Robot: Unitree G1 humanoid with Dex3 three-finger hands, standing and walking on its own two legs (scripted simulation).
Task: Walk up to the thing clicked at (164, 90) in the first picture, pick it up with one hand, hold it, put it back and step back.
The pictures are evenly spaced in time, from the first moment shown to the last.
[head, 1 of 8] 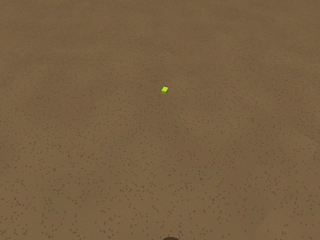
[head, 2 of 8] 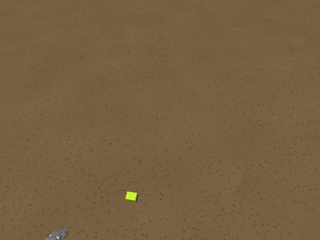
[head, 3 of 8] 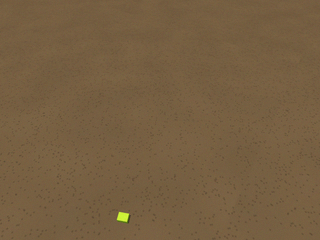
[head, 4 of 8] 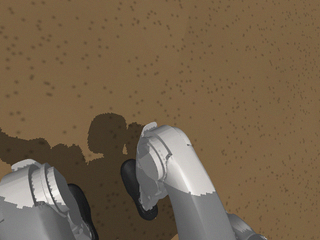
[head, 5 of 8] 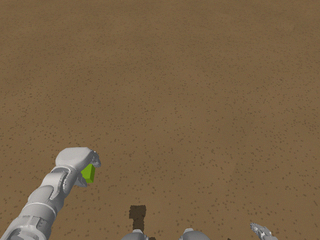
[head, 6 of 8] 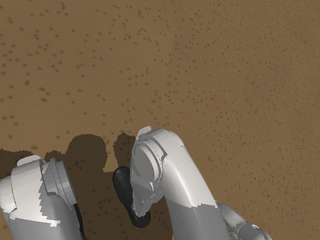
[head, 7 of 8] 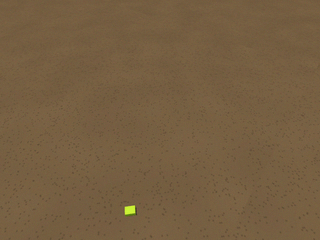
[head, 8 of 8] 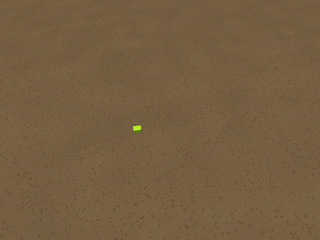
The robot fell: no
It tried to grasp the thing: yes
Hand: left
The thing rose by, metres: 0.69
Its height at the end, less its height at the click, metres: +0.00
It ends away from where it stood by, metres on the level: 0.02
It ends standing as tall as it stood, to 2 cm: yes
